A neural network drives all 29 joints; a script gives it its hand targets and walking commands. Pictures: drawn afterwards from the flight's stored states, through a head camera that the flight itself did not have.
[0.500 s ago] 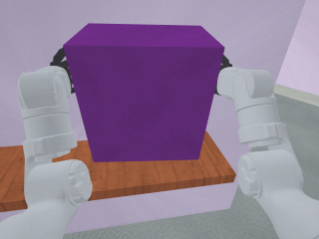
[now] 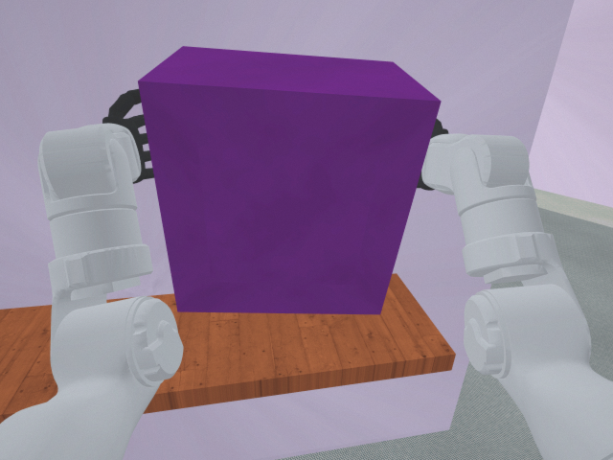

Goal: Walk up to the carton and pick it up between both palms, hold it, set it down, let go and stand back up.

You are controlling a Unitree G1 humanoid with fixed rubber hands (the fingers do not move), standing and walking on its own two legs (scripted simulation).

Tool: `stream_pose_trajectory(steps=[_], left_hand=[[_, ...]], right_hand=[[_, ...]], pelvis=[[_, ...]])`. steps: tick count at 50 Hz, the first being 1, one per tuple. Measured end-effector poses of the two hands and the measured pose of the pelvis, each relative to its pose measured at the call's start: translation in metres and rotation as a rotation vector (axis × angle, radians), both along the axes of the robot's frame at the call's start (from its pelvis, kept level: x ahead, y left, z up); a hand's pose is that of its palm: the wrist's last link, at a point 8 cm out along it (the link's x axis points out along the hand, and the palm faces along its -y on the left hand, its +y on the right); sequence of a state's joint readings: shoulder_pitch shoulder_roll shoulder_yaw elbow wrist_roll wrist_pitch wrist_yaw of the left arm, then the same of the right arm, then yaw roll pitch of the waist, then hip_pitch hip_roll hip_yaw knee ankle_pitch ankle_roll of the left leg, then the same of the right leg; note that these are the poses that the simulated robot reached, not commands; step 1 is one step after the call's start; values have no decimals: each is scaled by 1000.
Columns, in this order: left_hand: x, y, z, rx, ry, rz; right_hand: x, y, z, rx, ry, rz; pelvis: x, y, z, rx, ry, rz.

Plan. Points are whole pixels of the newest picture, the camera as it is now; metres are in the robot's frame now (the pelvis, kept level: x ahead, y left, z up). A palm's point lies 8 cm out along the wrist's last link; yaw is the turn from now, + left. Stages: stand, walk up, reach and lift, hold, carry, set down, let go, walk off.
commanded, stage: hold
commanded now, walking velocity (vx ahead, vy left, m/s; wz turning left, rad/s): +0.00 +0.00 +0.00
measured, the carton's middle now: (285, 186) +0.33 +0.01 +0.31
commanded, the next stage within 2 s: none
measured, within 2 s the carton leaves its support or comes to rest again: neither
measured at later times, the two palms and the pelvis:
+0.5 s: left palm (112, 157) +0.33 +0.22 +0.34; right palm (401, 157) +0.34 -0.13 +0.34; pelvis +0.00 +0.00 +0.00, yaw -1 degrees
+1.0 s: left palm (158, 122) +0.35 +0.17 +0.38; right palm (439, 157) +0.35 -0.19 +0.34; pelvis +0.04 -0.01 +0.01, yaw -2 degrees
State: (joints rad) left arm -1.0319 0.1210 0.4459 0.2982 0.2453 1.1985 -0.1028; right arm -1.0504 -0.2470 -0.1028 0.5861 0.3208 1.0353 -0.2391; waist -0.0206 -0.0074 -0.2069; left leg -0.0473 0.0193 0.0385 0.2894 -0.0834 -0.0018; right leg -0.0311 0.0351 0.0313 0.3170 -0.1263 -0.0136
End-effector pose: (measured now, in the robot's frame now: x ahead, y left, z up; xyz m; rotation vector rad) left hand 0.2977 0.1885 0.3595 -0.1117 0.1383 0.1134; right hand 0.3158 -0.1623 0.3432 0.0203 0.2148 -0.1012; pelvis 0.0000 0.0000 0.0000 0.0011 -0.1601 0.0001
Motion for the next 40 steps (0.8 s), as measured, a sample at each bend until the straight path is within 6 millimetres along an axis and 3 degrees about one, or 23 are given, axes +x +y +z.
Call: stream_pose_trajectory(steps=[11, 16, 21, 27, 34, 40], left_hand=[[4, -4, 6, 11, 15, 17], [14, 6, 6, 36, 42, 25], [26, 20, -7, -3, 71, 12], [27, 32, -16, -49, 24, 46], [23, 31, 2, -59, -55, 76], [29, 11, 18, -18, -29, 20]], right_hand=[[4, -3, 0, -20, 22, 6], [7, 10, -7, -25, 56, -11], [14, 23, -10, -8, 98, -32], [29, 32, 5, 3, 78, 4], [39, 30, 36, 16, -2, 64], [40, 12, 33, -24, 20, 24]], pelvis=[[-5, -11, -4, 5, 8, 7], [-6, -7, -5, 4, 41, -8], [-6, 1, -5, -8, 49, -23], [1, 5, -2, -17, 62, -17], [15, 0, 2, -14, 82, -3], [30, -8, 5, -5, 80, 1]])
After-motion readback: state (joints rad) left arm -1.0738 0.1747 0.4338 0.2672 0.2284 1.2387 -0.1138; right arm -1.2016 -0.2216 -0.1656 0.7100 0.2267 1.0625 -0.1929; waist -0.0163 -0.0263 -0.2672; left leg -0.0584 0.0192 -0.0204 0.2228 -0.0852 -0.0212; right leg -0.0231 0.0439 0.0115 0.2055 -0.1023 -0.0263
